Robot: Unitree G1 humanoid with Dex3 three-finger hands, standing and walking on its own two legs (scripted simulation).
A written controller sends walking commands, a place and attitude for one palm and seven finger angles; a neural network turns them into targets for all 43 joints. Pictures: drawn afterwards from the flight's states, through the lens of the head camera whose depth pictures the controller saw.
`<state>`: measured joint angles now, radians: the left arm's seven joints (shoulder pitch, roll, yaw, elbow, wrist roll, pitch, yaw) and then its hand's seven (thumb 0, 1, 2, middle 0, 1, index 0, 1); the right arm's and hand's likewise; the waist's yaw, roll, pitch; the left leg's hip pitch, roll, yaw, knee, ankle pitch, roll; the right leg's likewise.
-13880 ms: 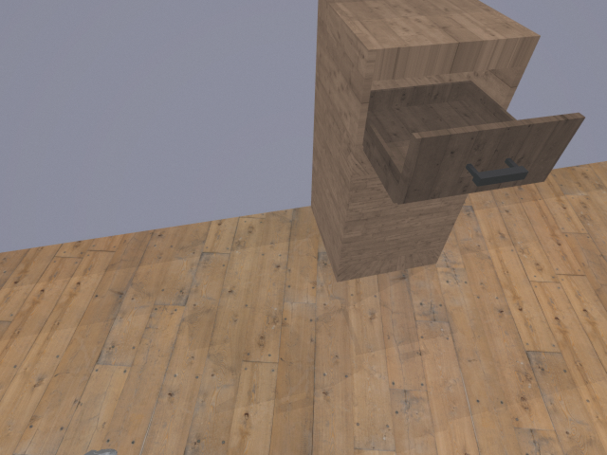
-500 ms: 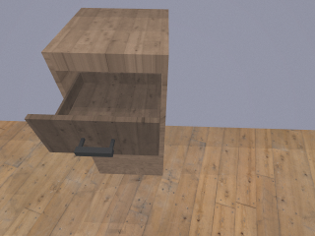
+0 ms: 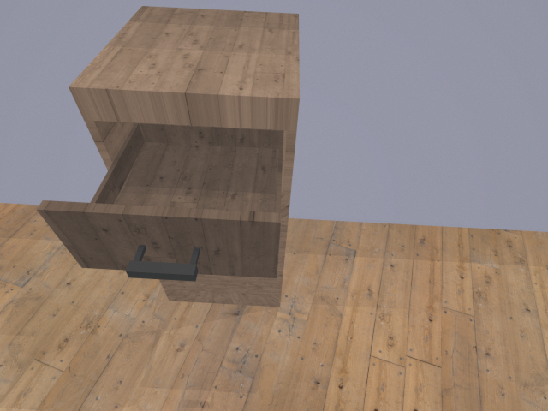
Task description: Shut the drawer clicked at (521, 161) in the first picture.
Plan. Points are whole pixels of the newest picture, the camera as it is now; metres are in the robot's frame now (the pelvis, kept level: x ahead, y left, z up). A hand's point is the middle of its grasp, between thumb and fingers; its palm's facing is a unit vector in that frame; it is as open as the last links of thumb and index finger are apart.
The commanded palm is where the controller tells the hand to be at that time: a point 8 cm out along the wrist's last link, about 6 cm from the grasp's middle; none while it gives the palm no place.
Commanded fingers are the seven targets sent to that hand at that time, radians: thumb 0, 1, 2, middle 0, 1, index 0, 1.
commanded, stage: look again from close up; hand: left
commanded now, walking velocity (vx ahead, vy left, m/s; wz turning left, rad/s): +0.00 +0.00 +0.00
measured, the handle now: (165, 261) +0.35 +0.22 -0.03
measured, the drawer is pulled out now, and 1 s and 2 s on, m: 0.24 0.24 0.24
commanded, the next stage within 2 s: raise the hand and make a fist in 0.46 s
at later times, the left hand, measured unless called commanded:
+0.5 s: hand out of the picture -0.01 +0.15 -0.18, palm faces +0.05 -0.99 -0.16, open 7.4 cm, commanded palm none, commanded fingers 0.00 0.90 0.90 -0.20 -0.30 -0.20 -0.30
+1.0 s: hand (187, 408) +0.14 +0.13 -0.04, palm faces +0.04 -1.00 +0.00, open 5.8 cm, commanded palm +0.11 +0.20 -0.03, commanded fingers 0.00 0.90 0.90 -0.66 -0.80 -0.66 -0.80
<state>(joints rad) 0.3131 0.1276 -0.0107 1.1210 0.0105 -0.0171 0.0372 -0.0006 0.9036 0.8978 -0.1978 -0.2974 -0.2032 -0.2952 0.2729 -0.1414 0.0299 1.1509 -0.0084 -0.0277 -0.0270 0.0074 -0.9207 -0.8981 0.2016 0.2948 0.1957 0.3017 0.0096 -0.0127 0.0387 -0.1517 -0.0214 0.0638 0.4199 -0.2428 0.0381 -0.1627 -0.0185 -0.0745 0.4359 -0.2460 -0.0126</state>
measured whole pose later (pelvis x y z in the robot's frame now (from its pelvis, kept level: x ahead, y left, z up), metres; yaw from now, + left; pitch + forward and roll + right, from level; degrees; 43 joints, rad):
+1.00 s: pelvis -0.03 -0.03 -0.07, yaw +0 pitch +9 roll +1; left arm 0.56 0.14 0.04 -0.01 -0.18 -0.45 -0.19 0.01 0.90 0.90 -0.47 -0.59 -0.48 -0.59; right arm 0.12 -0.26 -0.06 0.45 0.02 -0.20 0.00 0.01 -0.91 -0.90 0.20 0.29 0.19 0.30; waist 0.02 -0.04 -0.13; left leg -0.71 0.03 0.05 1.04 -0.48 0.00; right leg -0.72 -0.01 -0.09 1.05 -0.49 -0.06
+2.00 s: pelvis -0.01 +0.00 -0.04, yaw +2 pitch +4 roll -2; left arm 0.57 0.22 0.11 -0.32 -0.23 -0.20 -0.19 0.01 0.89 0.90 -1.38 -1.57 -1.38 -1.57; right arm 0.22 -0.19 0.06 0.52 0.04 -0.25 -0.03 0.01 -0.90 -0.90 0.21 0.30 0.20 0.30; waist 0.04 0.05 -0.10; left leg -0.49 0.01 0.02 0.85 -0.44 0.03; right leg -0.45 -0.01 -0.12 0.79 -0.42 -0.02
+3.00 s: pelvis -0.01 -0.02 -0.04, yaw +2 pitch +6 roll -1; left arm 0.34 0.23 0.19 0.00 -0.27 -0.29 -0.26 0.01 0.89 0.90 -1.40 -1.60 -1.40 -1.60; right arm 0.24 -0.26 0.03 0.61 0.03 -0.30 -0.05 0.01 -0.90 -0.90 0.21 0.30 0.20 0.30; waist 0.00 0.04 -0.07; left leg -0.53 0.02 0.01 0.82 -0.41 0.01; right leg -0.50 0.00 -0.12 0.80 -0.41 -0.05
